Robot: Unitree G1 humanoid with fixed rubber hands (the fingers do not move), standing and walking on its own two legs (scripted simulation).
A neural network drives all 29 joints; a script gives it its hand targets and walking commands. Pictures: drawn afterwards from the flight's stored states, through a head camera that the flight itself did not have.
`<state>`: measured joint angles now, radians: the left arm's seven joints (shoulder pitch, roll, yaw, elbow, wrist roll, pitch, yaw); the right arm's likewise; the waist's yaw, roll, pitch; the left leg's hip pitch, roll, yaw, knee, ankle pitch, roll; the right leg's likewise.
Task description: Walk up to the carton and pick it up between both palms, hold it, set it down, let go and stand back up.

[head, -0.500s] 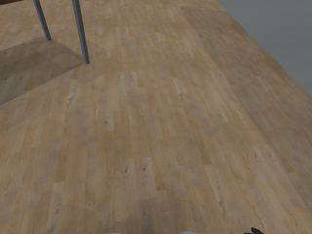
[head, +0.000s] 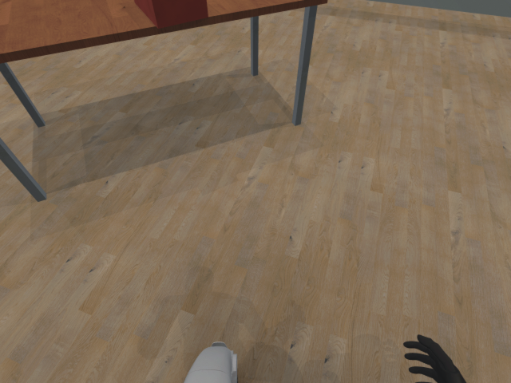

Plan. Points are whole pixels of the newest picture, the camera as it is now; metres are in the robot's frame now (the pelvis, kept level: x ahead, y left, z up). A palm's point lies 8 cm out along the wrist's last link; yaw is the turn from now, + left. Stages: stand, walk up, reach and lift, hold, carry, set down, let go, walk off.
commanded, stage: walk up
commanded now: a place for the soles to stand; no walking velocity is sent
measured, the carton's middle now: out of the picture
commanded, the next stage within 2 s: none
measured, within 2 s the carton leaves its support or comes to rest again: neither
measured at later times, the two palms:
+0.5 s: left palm (152, 258) +0.34 +0.26 -0.09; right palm (414, 281) +0.35 -0.27 -0.13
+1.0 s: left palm (145, 217) +0.45 +0.32 -0.12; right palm (354, 156) +0.65 -0.17 -0.07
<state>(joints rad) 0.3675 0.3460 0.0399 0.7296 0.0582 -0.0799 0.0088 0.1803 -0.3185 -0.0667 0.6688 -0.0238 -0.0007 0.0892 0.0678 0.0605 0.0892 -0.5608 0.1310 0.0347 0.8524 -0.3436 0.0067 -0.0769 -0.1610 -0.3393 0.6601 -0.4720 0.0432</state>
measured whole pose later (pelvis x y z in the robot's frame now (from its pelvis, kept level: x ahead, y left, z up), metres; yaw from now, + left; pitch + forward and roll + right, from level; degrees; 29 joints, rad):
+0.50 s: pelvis +0.27 -0.01 -0.02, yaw +13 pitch -3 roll -2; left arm 0.29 0.27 0.01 0.60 0.04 -0.06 -0.02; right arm 0.40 -0.29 -0.04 0.74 -0.05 0.01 0.02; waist -0.03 0.04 0.04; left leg -0.40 0.02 -0.06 1.24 -0.55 0.01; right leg -0.43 -0.11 -0.14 0.88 -0.39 0.00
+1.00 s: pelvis +0.47 +0.04 +0.00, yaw +22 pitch -4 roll +1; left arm 0.31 0.33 0.03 0.67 0.03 0.01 -0.05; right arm 0.33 -0.24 -0.02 0.66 -0.05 -0.06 -0.02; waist -0.01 -0.14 0.10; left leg -0.30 -0.01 0.06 0.71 -0.34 0.03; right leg -0.54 -0.14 -0.05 1.14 -0.42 0.01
